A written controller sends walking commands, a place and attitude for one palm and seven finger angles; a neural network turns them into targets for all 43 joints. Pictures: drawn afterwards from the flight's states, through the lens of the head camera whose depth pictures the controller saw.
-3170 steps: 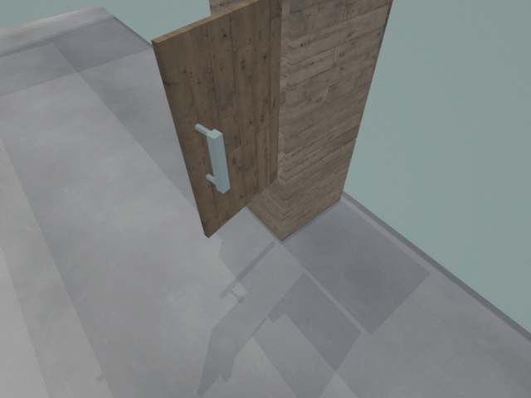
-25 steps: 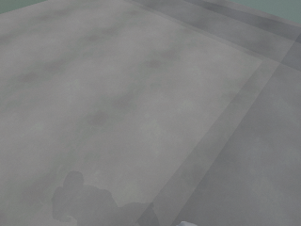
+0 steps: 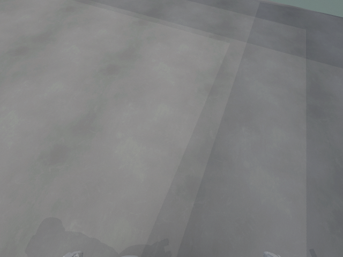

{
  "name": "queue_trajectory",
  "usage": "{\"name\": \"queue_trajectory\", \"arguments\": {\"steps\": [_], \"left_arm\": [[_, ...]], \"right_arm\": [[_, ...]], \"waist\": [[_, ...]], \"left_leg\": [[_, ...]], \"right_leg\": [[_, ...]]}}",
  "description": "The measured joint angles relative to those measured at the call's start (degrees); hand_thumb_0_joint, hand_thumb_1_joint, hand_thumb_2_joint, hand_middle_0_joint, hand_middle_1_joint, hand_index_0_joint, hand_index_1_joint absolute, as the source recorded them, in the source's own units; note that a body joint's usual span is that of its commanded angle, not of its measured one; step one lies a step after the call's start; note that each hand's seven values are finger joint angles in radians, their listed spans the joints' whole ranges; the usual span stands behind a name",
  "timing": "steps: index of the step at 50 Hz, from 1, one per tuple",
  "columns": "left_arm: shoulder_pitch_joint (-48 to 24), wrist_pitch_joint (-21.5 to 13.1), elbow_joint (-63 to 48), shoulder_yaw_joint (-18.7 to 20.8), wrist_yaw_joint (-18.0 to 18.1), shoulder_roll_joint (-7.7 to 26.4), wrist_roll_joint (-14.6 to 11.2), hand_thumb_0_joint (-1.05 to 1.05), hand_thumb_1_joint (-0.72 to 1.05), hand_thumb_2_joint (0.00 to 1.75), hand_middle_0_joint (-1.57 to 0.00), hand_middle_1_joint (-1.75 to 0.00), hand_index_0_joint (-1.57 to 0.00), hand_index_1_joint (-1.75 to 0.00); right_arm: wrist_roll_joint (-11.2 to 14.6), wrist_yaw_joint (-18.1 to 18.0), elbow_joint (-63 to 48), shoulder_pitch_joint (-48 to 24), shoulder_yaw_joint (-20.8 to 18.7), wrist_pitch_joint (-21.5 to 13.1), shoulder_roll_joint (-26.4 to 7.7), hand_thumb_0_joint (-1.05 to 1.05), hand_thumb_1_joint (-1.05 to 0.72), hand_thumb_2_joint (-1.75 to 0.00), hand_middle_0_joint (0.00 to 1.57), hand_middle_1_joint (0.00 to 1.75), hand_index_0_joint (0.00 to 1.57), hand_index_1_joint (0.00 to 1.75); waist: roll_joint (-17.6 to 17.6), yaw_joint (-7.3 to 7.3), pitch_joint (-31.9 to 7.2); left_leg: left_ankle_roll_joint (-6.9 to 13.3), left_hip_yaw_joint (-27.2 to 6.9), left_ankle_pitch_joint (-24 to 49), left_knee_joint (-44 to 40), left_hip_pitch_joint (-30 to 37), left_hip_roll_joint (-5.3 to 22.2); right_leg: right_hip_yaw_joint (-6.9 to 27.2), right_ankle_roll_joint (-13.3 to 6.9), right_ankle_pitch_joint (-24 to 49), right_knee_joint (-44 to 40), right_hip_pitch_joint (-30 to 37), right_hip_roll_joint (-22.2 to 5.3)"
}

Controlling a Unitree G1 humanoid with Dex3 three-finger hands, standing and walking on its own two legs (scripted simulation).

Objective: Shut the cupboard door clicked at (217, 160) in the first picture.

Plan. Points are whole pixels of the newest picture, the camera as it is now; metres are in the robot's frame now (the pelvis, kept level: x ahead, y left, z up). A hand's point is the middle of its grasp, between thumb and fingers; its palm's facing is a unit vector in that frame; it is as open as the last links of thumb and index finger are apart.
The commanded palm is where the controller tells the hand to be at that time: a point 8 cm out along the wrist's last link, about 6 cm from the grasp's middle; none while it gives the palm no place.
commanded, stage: turn to face it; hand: left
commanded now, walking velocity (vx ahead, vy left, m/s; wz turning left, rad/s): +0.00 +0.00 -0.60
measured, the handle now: out of the picture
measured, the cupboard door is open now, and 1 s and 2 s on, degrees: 29 29 29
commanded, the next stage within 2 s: none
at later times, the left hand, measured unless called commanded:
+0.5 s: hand (121, 237) +0.18 +0.14 -0.14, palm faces -0.30 -0.91 -0.28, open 7.4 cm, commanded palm none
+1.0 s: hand (152, 205) +0.27 +0.07 -0.15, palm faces -0.57 -0.78 -0.26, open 7.4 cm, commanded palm none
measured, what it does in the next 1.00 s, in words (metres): steps on the spot, turning right: right foot, then left foot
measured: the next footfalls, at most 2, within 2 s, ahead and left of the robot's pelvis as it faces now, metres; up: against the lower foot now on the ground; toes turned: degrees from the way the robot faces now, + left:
right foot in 0.32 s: +0.02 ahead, -0.14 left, +0.00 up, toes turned -16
left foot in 0.68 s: +0.15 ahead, +0.08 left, +0.00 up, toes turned -22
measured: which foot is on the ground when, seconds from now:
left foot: down 0.00-0.32, up 0.34-0.66, down 0.68-1.00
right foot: up 0.00-0.30, down 0.32-0.68, up 0.70-1.00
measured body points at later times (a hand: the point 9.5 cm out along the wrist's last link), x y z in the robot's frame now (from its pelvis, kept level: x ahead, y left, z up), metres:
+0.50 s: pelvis +0.02 -0.03 +0.01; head +0.07 -0.07 +0.46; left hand +0.19 +0.19 -0.12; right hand +0.01 -0.32 -0.14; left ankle +0.04 +0.11 -0.66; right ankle -0.02 -0.13 -0.73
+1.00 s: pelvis +0.05 -0.05 +0.00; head +0.09 -0.08 +0.45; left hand +0.30 +0.11 -0.13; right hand -0.05 -0.30 -0.14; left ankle +0.11 +0.09 -0.73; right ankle -0.02 -0.14 -0.72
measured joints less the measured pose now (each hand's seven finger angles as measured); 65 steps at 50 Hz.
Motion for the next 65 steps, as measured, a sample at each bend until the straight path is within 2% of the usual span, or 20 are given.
{"name": "queue_trajectory", "arguments": {"steps": [2,4,6,13,16,17,19,21,23,31,34,37,39,41,47,50,51,54,57,65], "left_arm": [[-0.8,0.5,0.2,0.3,-0.3,0.7,0.2,0.00,0.91,0.90,-0.20,-0.30,-0.20,-0.30],[-1.6,0.6,0.1,0.7,-0.8,1.2,0.2,0.00,0.91,0.90,-0.20,-0.30,-0.20,-0.30],[-2.2,0.7,-0.3,0.9,-1.2,1.4,0.1,0.00,0.91,0.90,-0.20,-0.30,-0.19,-0.30],[-3.5,0.5,-1.1,0.4,-1.7,0.9,0.0,0.00,0.91,0.90,-0.19,-0.30,-0.19,-0.30],[-3.3,-0.7,-1.7,-0.2,-1.7,1.1,0.2,0.00,0.91,0.90,-0.19,-0.30,-0.19,-0.30],[-3.5,-1.4,-1.5,-0.3,-1.4,0.6,0.3,0.00,0.91,0.90,-0.19,-0.30,-0.19,-0.30],[-3.4,-2.1,-1.3,-0.9,-0.6,-0.5,0.2,0.00,0.91,0.90,-0.19,-0.30,-0.19,-0.30],[-2.6,-2.0,-1.2,-1.1,0.0,-1.1,0.1,0.00,0.91,0.90,-0.20,-0.30,-0.20,-0.30],[-1.8,-1.7,-0.9,-1.2,0.4,-1.4,0.2,0.00,0.91,0.90,-0.20,-0.30,-0.20,-0.30],[0.4,-1.1,0.1,-0.9,0.3,-1.0,0.6,0.00,0.90,0.90,-0.20,-0.30,-0.20,-0.30],[1.3,-0.5,0.2,-0.5,0.3,-0.6,0.1,0.00,0.90,0.90,-0.20,-0.30,-0.20,-0.30],[0.4,0.3,0.5,0.2,0.0,0.7,0.0,0.00,0.90,0.90,-0.20,-0.30,-0.20,-0.30],[-0.3,0.4,0.5,0.6,-0.4,1.2,0.1,0.00,0.91,0.90,-0.20,-0.30,-0.20,-0.30],[-0.9,0.6,0.2,0.9,-0.9,1.4,0.0,0.00,0.91,0.90,-0.20,-0.30,-0.20,-0.30],[-2.2,0.6,-0.9,0.5,-1.7,1.0,0.0,0.00,0.91,0.90,-0.19,-0.30,-0.19,-0.30],[-2.2,-0.3,-1.5,0.0,-1.9,0.9,0.1,0.00,0.91,0.90,-0.19,-0.30,-0.19,-0.30],[-2.0,-1.0,-1.7,-0.1,-1.8,1.1,0.3,0.00,0.91,0.90,-0.19,-0.30,-0.19,-0.30],[-2.1,-2.1,-1.2,-0.9,-0.6,-0.5,0.2,0.00,0.91,0.90,-0.19,-0.30,-0.19,-0.30],[-1.2,-1.9,-0.8,-1.2,0.2,-1.2,0.3,0.00,0.91,0.90,-0.20,-0.30,-0.20,-0.30],[0.3,-1.2,0.2,-1.1,0.2,-0.7,0.5,0.00,0.90,0.90,-0.20,-0.30,-0.20,-0.30]], "right_arm": [[-0.5,-0.1,-0.1,0.7,0.7,-0.2,0.8,0.00,-0.91,-0.90,0.20,0.30,0.20,0.30],[-0.8,-0.1,-0.1,1.6,1.2,-0.1,1.5,0.00,-0.90,-0.90,0.20,0.30,0.20,0.30],[-0.9,-0.2,0.2,2.4,1.3,0.2,1.8,0.00,-0.90,-0.90,0.20,0.30,0.20,0.30],[-0.8,0.4,1.3,3.6,0.3,0.6,0.8,0.00,-0.90,-0.90,0.20,0.30,0.20,0.30],[-0.3,0.7,1.6,4.7,-0.6,1.0,-0.2,0.00,-0.90,-0.90,0.20,0.30,0.20,0.30],[-0.1,0.7,2.0,4.4,-0.9,1.6,-1.0,0.00,-0.90,-0.90,0.20,0.30,0.20,0.30],[0.1,0.1,2.9,3.2,-1.4,2.9,-2.2,0.01,-0.90,-0.90,0.20,0.30,0.20,0.30],[0.2,-0.1,3.3,2.0,-1.6,3.3,-2.6,0.01,-0.90,-0.90,0.20,0.30,0.20,0.30],[0.1,0.1,2.9,1.2,-1.5,3.1,-2.5,0.01,-0.91,-0.90,0.20,0.30,0.20,0.29],[0.5,0.4,0.4,-0.9,-0.8,1.8,-0.8,0.01,-0.91,-0.90,0.20,0.30,0.19,0.29],[0.4,0.2,-0.6,-0.5,-0.2,0.5,-0.6,0.01,-0.91,-0.90,0.20,0.30,0.19,0.30],[-0.4,0.1,-0.8,-0.2,0.7,-0.1,0.6,0.00,-0.91,-0.90,0.20,0.30,0.20,0.30],[-0.8,0.0,-1.0,0.6,1.1,-0.1,1.2,0.00,-0.90,-0.90,0.20,0.30,0.20,0.30],[-0.9,-0.1,-0.9,1.2,1.3,0.3,1.4,0.00,-0.90,-0.90,0.20,0.30,0.20,0.30],[-0.9,0.4,0.1,2.5,0.6,0.8,0.6,0.00,-0.90,-0.90,0.20,0.30,0.20,0.30],[-0.6,0.7,0.6,3.4,-0.3,1.2,-0.5,0.00,-0.90,-0.90,0.20,0.30,0.20,0.30],[-0.3,0.9,0.7,3.7,-0.6,1.5,-0.9,0.00,-0.90,-0.90,0.20,0.30,0.20,0.30],[0.0,0.2,2.2,2.1,-1.5,3.2,-2.8,0.01,-0.90,-0.90,0.20,0.30,0.20,0.30],[0.1,0.1,2.4,0.7,-1.6,3.2,-3.0,0.01,-0.91,-0.90,0.20,0.30,0.20,0.30],[0.5,0.4,0.2,-0.7,-0.6,1.8,-1.0,0.01,-0.91,-0.90,0.20,0.30,0.19,0.29]], "waist": [[-0.5,0.06,0.4],[-0.3,0.08,0.9],[0.2,0.23,1.2],[3.1,-0.75,1.7],[3.6,-1.14,1.1],[4.6,-1.24,1.4],[5.8,-1.47,1.9],[5.6,-1.28,2.0],[4.7,-1.16,1.8],[1.6,0.08,0.7],[1.5,0.32,-0.4],[-0.3,0.55,0.3],[-0.2,0.62,0.7],[0.3,0.76,1.2],[2.7,0.05,1.7],[3.9,-0.41,1.3],[3.6,-0.39,0.8],[5.9,-0.74,1.5],[5.0,-0.68,1.5],[1.4,0.12,0.4]], "left_leg": [[0.9,1.3,-0.9,0.5,0.8,0.8],[0.8,2.3,-0.8,-1.2,2.4,1.8],[0.5,3.5,-0.1,-3.2,4.0,2.8],[-1.2,8.3,-1.5,-2.9,6.0,6.4],[-2.5,9.9,-4.8,3.2,4.3,7.7],[-2.7,8.1,-8.8,8.4,2.3,7.9],[-3.0,3.2,-14.1,20.2,-2.4,5.8],[-3.3,1.1,-13.2,27.8,-6.2,3.9],[-3.8,0.6,-10.7,29.1,-8.3,2.8],[-3.9,-0.6,-6.8,11.7,-5.2,0.2],[-2.5,-0.8,0.9,-1.6,0.1,0.2],[0.2,1.2,-0.3,0.4,0.2,0.8],[0.5,2.2,-0.7,-0.7,1.7,1.9],[0.2,3.3,-0.1,-2.5,3.3,3.0],[-1.4,7.0,-0.9,-2.9,5.5,6.4],[-2.9,8.7,-4.0,1.8,4.6,8.2],[-3.0,8.6,-6.5,5.7,3.2,8.1],[-3.0,1.8,-14.3,22.2,-3.2,5.5],[-3.5,0.4,-11.7,28.9,-7.4,3.0],[-3.7,-0.2,-7.1,11.7,-5.0,0.1]], "right_leg": [[-1.8,0.7,-6.7,11.4,-3.5,0.1],[-4.2,1.6,-7.6,20.0,-5.8,-0.6],[-6.3,2.3,-6.8,22.6,-6.5,-1.7],[-9.8,1.8,-4.0,7.6,-0.8,-3.7],[-10.2,-0.2,5.0,-5.0,4.9,-3.8],[-10.1,-1.1,4.2,-4.2,4.5,-3.1],[-9.4,-2.0,2.1,-2.8,4.1,-2.3],[-7.8,-2.2,2.6,-4.5,4.7,-2.0],[-6.2,-2.1,4.1,-6.9,5.5,-1.9],[-0.9,-1.6,5.1,-8.8,6.0,-0.5],[0.9,-0.6,3.0,-5.1,4.1,1.1],[-1.0,0.3,-8.0,10.1,-1.3,0.8],[-3.7,1.2,-9.3,19.5,-4.3,0.1],[-6.0,2.0,-8.4,22.8,-5.6,-1.2],[-9.5,2.0,-5.2,10.7,-2.2,-3.7],[-10.6,0.8,2.6,-1.6,2.9,-3.7],[-9.9,-0.4,4.3,-4.1,3.9,-3.9],[-9.0,-1.9,1.9,-1.7,2.8,-2.2],[-6.7,-1.8,3.8,-5.3,3.9,-1.8],[-1.3,-1.3,5.7,-9.0,5.1,-0.5]]}}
